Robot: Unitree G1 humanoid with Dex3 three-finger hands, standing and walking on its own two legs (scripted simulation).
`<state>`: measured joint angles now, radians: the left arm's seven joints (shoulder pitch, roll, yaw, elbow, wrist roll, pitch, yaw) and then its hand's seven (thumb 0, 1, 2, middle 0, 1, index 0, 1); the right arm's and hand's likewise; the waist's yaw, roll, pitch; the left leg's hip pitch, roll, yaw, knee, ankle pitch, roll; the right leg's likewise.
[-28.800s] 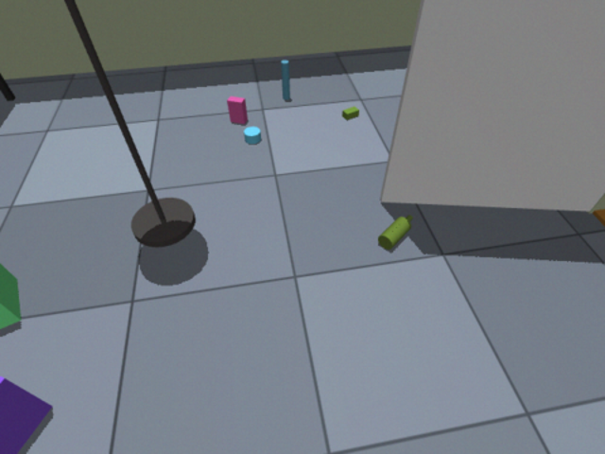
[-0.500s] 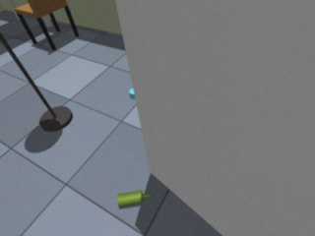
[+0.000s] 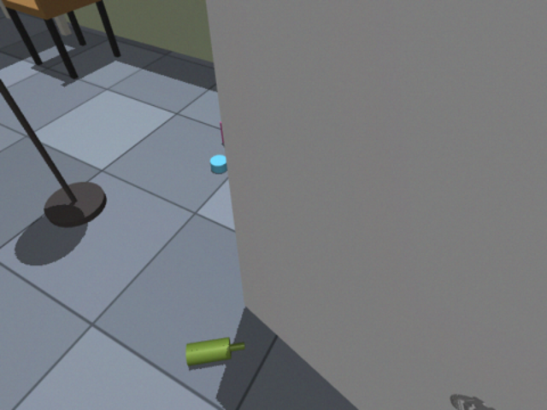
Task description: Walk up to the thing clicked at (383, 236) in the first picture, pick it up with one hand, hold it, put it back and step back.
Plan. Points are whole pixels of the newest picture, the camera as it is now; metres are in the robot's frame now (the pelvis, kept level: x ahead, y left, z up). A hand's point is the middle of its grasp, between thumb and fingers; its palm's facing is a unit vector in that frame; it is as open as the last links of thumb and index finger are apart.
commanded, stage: stand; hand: left
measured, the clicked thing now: (216, 350) +0.46 +0.22 -0.74
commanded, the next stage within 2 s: none
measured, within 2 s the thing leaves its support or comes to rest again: neither
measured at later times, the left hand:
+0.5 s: hand out of the picture +0.08 +0.25 -0.15, palm faces -0.04 -0.93 -0.35, open 7.4 cm
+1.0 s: hand out of the picture +0.08 +0.25 -0.15, palm faces -0.04 -0.94 -0.34, open 7.4 cm
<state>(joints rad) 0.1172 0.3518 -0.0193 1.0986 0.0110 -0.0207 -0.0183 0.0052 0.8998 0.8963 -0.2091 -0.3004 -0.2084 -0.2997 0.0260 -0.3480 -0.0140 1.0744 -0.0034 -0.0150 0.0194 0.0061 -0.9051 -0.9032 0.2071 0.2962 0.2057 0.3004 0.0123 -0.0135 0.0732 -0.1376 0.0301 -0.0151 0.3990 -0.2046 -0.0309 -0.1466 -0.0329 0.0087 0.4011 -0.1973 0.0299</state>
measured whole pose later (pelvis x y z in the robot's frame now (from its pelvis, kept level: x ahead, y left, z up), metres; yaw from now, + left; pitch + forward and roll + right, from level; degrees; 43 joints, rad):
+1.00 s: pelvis +0.00 -0.01 +0.00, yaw +0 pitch -2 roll +0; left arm 0.10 0.36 0.00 1.13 0.01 -0.01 -0.02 0.00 0.90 0.90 -0.21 -0.30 -0.21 -0.30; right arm 0.10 -0.36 0.00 1.14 -0.01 -0.01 0.02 0.01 -0.91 -0.90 0.21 0.30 0.20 0.30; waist 0.00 0.00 0.06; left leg -0.13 0.04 -0.02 0.33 -0.17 -0.04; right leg -0.14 -0.02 0.00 0.35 -0.17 0.02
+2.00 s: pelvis +0.02 -0.01 +0.00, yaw +0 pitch -2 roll +0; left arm 0.10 0.36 0.00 1.11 0.01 -0.01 -0.01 0.00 0.90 0.90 -0.21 -0.30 -0.21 -0.30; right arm 0.10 -0.36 0.00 1.13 -0.01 0.00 0.01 0.01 -0.91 -0.90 0.21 0.30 0.20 0.30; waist 0.00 0.00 0.06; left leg -0.10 0.04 -0.02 0.32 -0.19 -0.04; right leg -0.12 -0.02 0.00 0.34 -0.19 0.02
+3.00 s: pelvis +0.01 +0.01 -0.09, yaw +0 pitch +17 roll -2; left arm 0.25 0.29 0.11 0.45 0.30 0.22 0.03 0.00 -0.54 0.98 -0.08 -1.06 -0.08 -1.06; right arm 0.20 -0.23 -0.04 0.57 0.00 -0.12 0.00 0.01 -0.91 -0.90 0.21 0.30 0.20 0.30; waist -0.03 0.00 -0.11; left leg -0.89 0.03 -0.05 1.12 -0.53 -0.02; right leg -0.87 -0.03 0.01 1.07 -0.50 0.05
